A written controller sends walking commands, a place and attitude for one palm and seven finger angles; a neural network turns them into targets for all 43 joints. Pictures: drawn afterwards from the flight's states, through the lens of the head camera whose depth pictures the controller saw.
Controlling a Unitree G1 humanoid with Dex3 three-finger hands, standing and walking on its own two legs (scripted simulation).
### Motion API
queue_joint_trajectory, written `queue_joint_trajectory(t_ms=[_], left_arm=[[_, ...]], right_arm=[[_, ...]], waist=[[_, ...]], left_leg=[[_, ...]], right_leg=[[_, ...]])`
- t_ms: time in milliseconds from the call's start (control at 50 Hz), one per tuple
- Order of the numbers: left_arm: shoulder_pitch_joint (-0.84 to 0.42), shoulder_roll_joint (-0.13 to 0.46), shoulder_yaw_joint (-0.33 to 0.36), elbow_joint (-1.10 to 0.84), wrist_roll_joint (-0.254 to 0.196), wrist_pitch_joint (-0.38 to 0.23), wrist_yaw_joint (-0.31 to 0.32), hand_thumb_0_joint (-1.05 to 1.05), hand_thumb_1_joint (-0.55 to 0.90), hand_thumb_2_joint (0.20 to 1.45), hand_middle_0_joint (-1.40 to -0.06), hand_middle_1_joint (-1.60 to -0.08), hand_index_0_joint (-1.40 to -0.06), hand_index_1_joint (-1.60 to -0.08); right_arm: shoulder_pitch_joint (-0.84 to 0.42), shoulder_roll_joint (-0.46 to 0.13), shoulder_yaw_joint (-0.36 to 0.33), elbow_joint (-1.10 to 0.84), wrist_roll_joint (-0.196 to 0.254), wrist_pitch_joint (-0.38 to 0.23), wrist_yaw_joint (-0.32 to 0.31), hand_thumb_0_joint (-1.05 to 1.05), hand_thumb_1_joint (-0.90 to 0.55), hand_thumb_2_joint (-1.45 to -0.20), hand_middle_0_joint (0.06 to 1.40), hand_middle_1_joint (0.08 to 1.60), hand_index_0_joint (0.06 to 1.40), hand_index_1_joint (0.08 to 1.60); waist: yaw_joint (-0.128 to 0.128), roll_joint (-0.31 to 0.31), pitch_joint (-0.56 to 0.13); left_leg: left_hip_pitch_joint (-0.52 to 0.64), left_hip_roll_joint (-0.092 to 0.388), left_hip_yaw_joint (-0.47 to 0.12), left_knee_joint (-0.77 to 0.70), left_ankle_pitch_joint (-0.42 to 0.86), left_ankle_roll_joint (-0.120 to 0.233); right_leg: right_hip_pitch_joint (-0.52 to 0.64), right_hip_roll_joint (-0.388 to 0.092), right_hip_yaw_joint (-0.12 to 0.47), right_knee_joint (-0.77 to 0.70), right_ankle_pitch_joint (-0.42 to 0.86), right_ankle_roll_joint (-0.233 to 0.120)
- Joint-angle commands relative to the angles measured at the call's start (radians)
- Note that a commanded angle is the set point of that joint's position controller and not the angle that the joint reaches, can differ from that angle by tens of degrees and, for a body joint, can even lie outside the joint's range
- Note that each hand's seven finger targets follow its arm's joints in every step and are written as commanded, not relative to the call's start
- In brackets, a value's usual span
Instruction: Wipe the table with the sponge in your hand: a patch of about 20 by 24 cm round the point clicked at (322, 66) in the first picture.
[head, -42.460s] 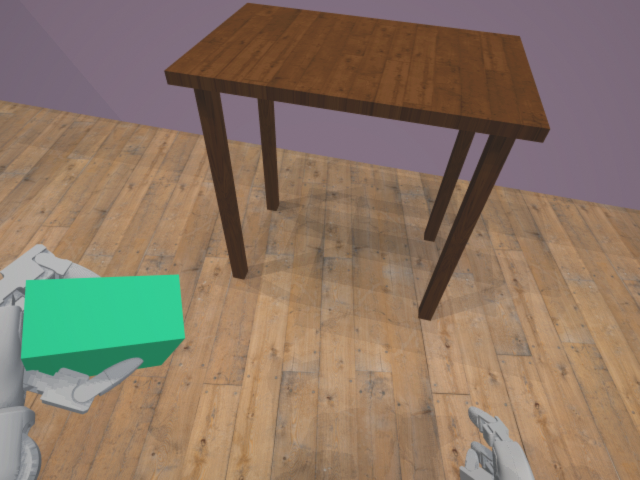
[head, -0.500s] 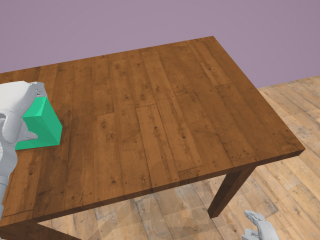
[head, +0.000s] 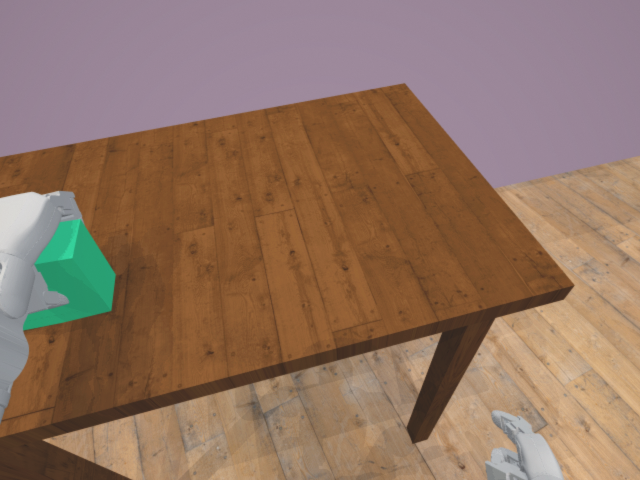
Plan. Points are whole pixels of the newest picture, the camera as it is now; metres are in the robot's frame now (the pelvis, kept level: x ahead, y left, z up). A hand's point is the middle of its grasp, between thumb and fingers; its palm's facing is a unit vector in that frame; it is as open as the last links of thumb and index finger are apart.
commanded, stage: wipe back along the first lane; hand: left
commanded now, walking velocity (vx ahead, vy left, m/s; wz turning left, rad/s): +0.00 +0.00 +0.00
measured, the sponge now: (52, 286) +0.28 +0.38 +0.10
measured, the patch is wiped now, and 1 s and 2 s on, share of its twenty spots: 0.95 1.00 1.00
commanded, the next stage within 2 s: lift the sponge slowly off the table in 0.84 s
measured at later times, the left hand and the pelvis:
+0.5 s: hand (38, 287) +0.25 +0.34 +0.15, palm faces +0.06 -0.01 -1.00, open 10.0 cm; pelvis +0.01 +0.00 -0.01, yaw +0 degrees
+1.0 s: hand (23, 336) +0.20 +0.32 +0.15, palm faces +0.11 -0.04 -0.99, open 10.0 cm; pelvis +0.01 +0.02 -0.01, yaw -1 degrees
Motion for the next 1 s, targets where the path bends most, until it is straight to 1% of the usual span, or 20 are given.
queue_joint_trajectory(t_ms=[0,140,220,260,340,400,440,520,580,620,640,700,720,740,780,820,880,920,940,980], left_arm=[[-0.064,0.221,0.04,-0.083,0.019,-0.008,-0.015,0.0,0.1,1.3,-1.2,-1.6,-1.2,-1.6],[0.082,0.222,0.078,-0.163,-0.008,0.003,-0.013,0.0,0.1,1.3,-1.2,-1.6,-1.2,-1.6],[0.2,0.21,0.101,-0.249,-0.032,0.011,-0.007,0.0,0.1,1.3,-1.2,-1.6,-1.2,-1.6],[0.243,0.196,0.098,-0.25,-0.044,0.021,-0.004,0.0,0.1,1.3,-1.2,-1.6,-1.2,-1.6],[0.269,0.195,0.103,-0.343,-0.043,0.045,0.009,0.0,0.1,1.3,-1.2,-1.6,-1.2,-1.6],[0.32,0.171,0.092,-0.362,-0.05,0.061,0.018,0.0,0.1,1.3,-1.2,-1.6,-1.2,-1.6],[0.328,0.178,0.099,-0.411,-0.042,0.074,0.024,0.0,0.1,1.3,-1.2,-1.6,-1.2,-1.6],[0.421,0.131,0.084,-0.494,-0.055,0.097,0.032,0.0,0.1,1.3,-1.2,-1.6,-1.2,-1.6],[0.43,0.149,0.098,-0.482,-0.067,0.114,0.038,0.0,0.1,1.3,-1.2,-1.6,-1.2,-1.6],[0.468,0.151,0.112,-0.543,-0.064,0.125,0.04,0.0,0.1,1.3,-1.2,-1.6,-1.2,-1.6],[0.438,0.166,0.111,-0.557,-0.065,0.132,0.043,0.0,0.1,1.3,-1.2,-1.6,-1.2,-1.6],[0.522,0.148,0.115,-0.563,-0.076,0.136,0.048,0.0,0.1,1.3,-1.2,-1.6,-1.2,-1.6],[0.534,0.128,0.102,-0.605,-0.067,0.145,0.048,0.0,0.1,1.3,-1.2,-1.6,-1.2,-1.6],[0.504,0.141,0.101,-0.619,-0.064,0.146,0.053,0.0,0.1,1.3,-1.2,-1.6,-1.2,-1.6],[0.579,0.086,0.072,-0.635,-0.078,0.144,0.059,0.0,0.1,1.3,-1.2,-1.6,-1.2,-1.6],[0.635,0.078,0.078,-0.709,-0.071,0.151,0.065,0.0,0.1,1.3,-1.2,-1.6,-1.2,-1.6],[0.651,0.043,0.05,-0.713,-0.08,0.154,0.078,0.0,0.1,1.3,-1.2,-1.6,-1.2,-1.6],[0.665,0.058,0.067,-0.754,-0.065,0.167,0.087,0.0,0.1,1.3,-1.2,-1.6,-1.2,-1.6],[0.583,0.09,0.074,-0.765,-0.057,0.17,0.094,0.0,0.1,1.3,-1.2,-1.6,-1.2,-1.6],[0.549,0.075,0.058,-0.683,-0.056,0.183,0.102,0.0,0.1,1.3,-1.2,-1.6,-1.2,-1.6]], right_arm=[[-0.109,-0.131,-0.054,-0.15,-0.001,-0.047,-0.015,0.0,-0.9,-0.9,0.2,0.3,0.2,0.3],[-0.104,-0.124,-0.054,-0.177,-0.002,-0.055,-0.011,0.0,-0.9,-0.9,0.2,0.3,0.2,0.3],[-0.137,-0.117,-0.052,-0.193,0.001,-0.063,-0.003,0.0,-0.9,-0.9,0.2,0.3,0.2,0.3],[-0.102,-0.118,-0.057,-0.184,-0.002,-0.06,-0.004,0.0,-0.9,-0.9,0.2,0.3,0.2,0.3],[-0.098,-0.118,-0.057,-0.198,-0.003,-0.066,-0.003,0.0,-0.9,-0.9,0.2,0.3,0.2,0.3],[-0.103,-0.117,-0.059,-0.192,-0.003,-0.061,-0.003,0.0,-0.9,-0.9,0.2,0.3,0.2,0.3],[-0.106,-0.114,-0.054,-0.203,-0.003,-0.068,-0.001,0.0,-0.9,-0.9,0.2,0.3,0.2,0.3],[-0.158,-0.101,-0.048,-0.217,0.002,-0.072,0.005,0.0,-0.9,-0.9,0.2,0.3,0.2,0.3],[-0.129,-0.107,-0.049,-0.2,-0.003,-0.06,0.002,0.0,-0.9,-0.9,0.2,0.3,0.2,0.3],[-0.176,-0.097,-0.041,-0.221,0.001,-0.067,0.005,0.0,-0.9,-0.9,0.2,0.3,0.2,0.3],[-0.141,-0.101,-0.042,-0.22,-0.005,-0.062,0.003,0.0,-0.9,-0.9,0.2,0.3,0.2,0.3],[-0.144,-0.098,-0.044,-0.21,-0.003,-0.057,0.005,0.0,-0.9,-0.9,0.2,0.3,0.2,0.3],[-0.19,-0.09,-0.034,-0.226,0.001,-0.064,0.009,0.0,-0.9,-0.9,0.2,0.3,0.2,0.3],[-0.153,-0.095,-0.04,-0.223,-0.005,-0.061,0.009,0.0,-0.9,-0.9,0.2,0.3,0.2,0.3],[-0.156,-0.089,-0.042,-0.219,-0.004,-0.061,0.014,0.0,-0.9,-0.9,0.2,0.3,0.2,0.3],[-0.2,-0.079,-0.035,-0.238,0.0,-0.071,0.021,0.0,-0.9,-0.9,0.2,0.3,0.2,0.3],[-0.165,-0.085,-0.044,-0.222,-0.008,-0.067,0.023,0.0,-0.9,-0.9,0.2,0.3,0.2,0.3],[-0.211,-0.079,-0.035,-0.237,-0.004,-0.073,0.025,0.0,-0.9,-0.9,0.2,0.3,0.2,0.3],[-0.172,-0.088,-0.042,-0.229,-0.01,-0.069,0.022,0.0,-0.9,-0.9,0.2,0.3,0.2,0.3],[-0.171,-0.09,-0.041,-0.207,-0.01,-0.062,0.011,0.0,-0.9,-0.9,0.2,0.3,0.2,0.3]], waist=[[0.007,-0.051,-0.144],[0.021,-0.092,-0.191],[0.031,-0.061,-0.187],[0.026,-0.085,-0.156],[0.027,-0.093,-0.184],[0.025,-0.088,-0.141],[0.029,-0.096,-0.182],[0.038,-0.079,-0.176],[0.035,-0.101,-0.133],[0.048,-0.081,-0.154],[0.047,-0.078,-0.161],[0.054,-0.07,-0.123],[0.057,-0.06,-0.142],[0.054,-0.066,-0.153],[0.054,-0.061,-0.123],[0.065,-0.047,-0.155],[0.056,-0.064,-0.118],[0.066,-0.066,-0.126],[0.059,-0.062,-0.131],[0.048,-0.083,-0.062]], left_leg=[[-0.031,0.011,-0.01,-0.027,0.322,-0.011],[-0.04,0.007,-0.006,0.017,0.351,-0.002],[-0.034,0.011,-0.014,0.033,0.394,-0.003],[-0.05,0.014,-0.006,0.041,0.409,-0.004],[-0.045,0.014,-0.01,0.052,0.429,-0.002],[-0.054,0.019,-0.012,0.043,0.416,-0.009],[-0.046,0.02,-0.014,0.052,0.434,-0.007],[-0.029,0.028,-0.023,0.048,0.455,-0.011],[-0.052,0.031,-0.018,0.035,0.422,-0.017],[-0.036,0.029,-0.024,0.033,0.414,-0.014],[-0.045,0.03,-0.02,0.036,0.429,-0.015],[-0.044,0.037,-0.023,0.026,0.432,-0.023],[-0.029,0.039,-0.031,0.024,0.434,-0.021],[-0.039,0.04,-0.024,0.028,0.439,-0.022],[-0.037,0.05,-0.033,0.019,0.458,-0.033],[-0.019,0.055,-0.045,0.018,0.477,-0.032],[-0.04,0.058,-0.036,0.014,0.453,-0.039],[-0.04,0.058,-0.045,0.007,0.426,-0.035],[-0.049,0.058,-0.035,0.01,0.419,-0.035],[-0.064,0.058,-0.034,-0.011,0.345,-0.037]], right_leg=[[0.134,0.013,0.003,-0.008,0.198,-0.055],[0.159,0.006,0.014,0.03,0.264,-0.048],[0.159,0.016,0.041,0.041,0.322,-0.049],[0.146,0.008,0.012,0.05,0.333,-0.037],[0.144,0.007,0.015,0.061,0.337,-0.036],[0.121,0.011,0.012,0.055,0.313,-0.031],[0.135,0.008,0.015,0.065,0.321,-0.034],[0.131,0.023,0.036,0.062,0.325,-0.037],[0.121,0.014,0.009,0.059,0.295,-0.03],[0.13,0.025,0.04,0.056,0.284,-0.038],[0.137,0.009,0.015,0.064,0.287,-0.033],[0.126,0.015,0.008,0.058,0.266,-0.031],[0.125,0.028,0.034,0.054,0.261,-0.039],[0.126,0.014,0.009,0.062,0.255,-0.034],[0.111,0.018,0.001,0.057,0.246,-0.032],[0.124,0.034,0.029,0.062,0.245,-0.038],[0.104,0.022,0.004,0.057,0.228,-0.032],[0.113,0.039,0.037,0.059,0.212,-0.042],[0.11,0.022,0.015,0.063,0.201,-0.038],[0.079,0.027,0.01,0.043,0.145,-0.039]])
